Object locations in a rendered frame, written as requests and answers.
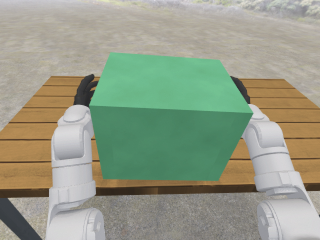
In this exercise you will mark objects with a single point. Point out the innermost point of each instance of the right robot forearm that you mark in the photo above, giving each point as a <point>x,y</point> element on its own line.
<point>274,171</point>

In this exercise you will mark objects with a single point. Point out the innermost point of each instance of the carton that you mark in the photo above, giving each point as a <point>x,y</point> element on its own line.
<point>166,118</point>

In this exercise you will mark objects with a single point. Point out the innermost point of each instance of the table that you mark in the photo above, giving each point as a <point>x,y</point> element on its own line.
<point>26,156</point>

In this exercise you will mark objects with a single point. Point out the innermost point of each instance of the robot left hand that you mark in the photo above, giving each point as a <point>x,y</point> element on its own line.
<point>83,94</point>

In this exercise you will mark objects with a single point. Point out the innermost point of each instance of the left robot forearm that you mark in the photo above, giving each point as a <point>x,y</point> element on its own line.
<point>71,158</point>

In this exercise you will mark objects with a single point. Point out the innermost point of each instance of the robot right hand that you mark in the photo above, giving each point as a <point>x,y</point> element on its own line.
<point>241,88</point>

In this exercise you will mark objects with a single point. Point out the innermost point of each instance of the robot right upper arm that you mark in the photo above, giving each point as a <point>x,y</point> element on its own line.
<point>287,219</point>

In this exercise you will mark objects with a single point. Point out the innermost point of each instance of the robot left upper arm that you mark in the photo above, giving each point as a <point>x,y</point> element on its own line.
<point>77,224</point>

